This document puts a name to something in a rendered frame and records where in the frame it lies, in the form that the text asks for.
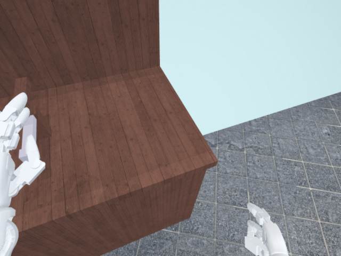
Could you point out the robot left hand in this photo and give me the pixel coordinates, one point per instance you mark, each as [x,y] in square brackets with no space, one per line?
[12,119]

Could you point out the tap lever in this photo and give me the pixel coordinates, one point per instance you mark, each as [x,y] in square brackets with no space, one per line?
[28,128]

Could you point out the counter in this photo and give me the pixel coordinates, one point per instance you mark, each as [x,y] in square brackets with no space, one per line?
[123,157]

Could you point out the robot right hand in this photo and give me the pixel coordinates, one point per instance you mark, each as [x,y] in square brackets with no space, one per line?
[269,239]

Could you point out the left robot forearm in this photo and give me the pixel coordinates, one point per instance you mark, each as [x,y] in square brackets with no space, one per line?
[8,231]

